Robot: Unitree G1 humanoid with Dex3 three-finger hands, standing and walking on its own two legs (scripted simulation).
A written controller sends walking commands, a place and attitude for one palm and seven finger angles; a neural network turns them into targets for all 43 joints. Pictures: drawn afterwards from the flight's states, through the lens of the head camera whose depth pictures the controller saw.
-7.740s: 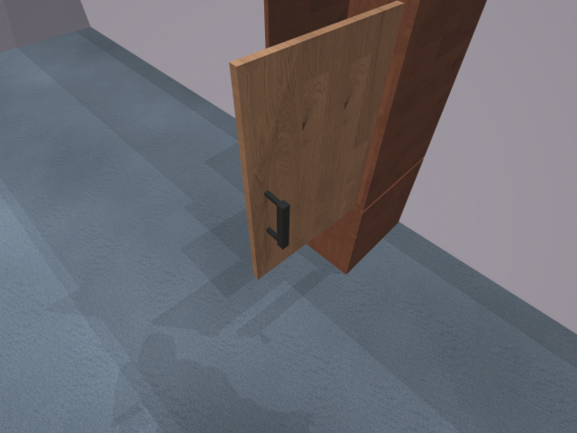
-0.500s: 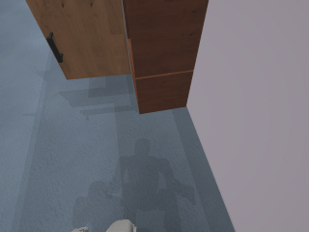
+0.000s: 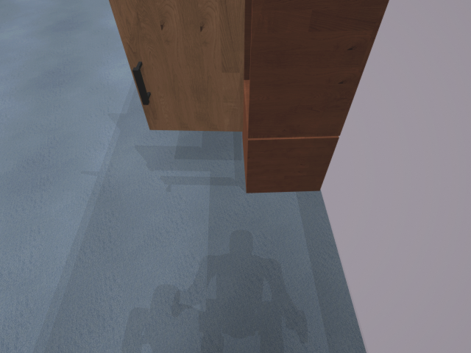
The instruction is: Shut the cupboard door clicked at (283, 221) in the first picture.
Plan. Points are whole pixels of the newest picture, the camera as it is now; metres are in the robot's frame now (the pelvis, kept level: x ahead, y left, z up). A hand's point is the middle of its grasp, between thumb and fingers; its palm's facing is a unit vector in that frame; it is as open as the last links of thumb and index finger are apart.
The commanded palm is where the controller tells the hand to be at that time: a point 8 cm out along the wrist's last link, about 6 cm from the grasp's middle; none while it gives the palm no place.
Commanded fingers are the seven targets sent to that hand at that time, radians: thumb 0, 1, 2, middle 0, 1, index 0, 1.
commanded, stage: take the last steps up to it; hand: left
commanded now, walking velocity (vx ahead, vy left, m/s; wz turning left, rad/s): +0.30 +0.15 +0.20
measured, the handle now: (142, 83) +0.96 +0.40 -0.10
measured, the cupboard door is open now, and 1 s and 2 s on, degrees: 86 86 86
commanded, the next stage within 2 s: come to a stop and stand still in 1.14 s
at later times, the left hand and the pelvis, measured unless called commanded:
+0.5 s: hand out of the picture +0.05 +0.24 -0.18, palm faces +0.18 -0.97 -0.17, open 7.4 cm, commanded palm none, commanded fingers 0.00 0.90 0.90 -0.20 -0.30 -0.20 -0.30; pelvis +0.15 +0.08 -0.01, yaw +5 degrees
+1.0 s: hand (140, 236) +0.38 +0.26 -0.15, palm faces +0.09 -0.97 -0.23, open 7.2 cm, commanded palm none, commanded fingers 0.00 0.90 0.90 -0.20 -0.30 -0.20 -0.30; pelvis +0.33 +0.08 +0.01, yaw +2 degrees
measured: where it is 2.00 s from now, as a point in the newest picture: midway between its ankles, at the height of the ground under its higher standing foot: (223, 297)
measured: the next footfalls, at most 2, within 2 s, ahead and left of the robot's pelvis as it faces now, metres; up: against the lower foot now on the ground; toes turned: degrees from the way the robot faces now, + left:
left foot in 0.42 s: +0.24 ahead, +0.21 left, +0.00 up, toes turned +13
right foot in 0.82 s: +0.36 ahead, +0.00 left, +0.00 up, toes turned -6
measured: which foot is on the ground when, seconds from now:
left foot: down 0.00-0.00, up 0.02-0.40, down 0.42-0.82, up 0.84-1.00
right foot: down 0.00-0.42, up 0.44-0.80, down 0.82-1.00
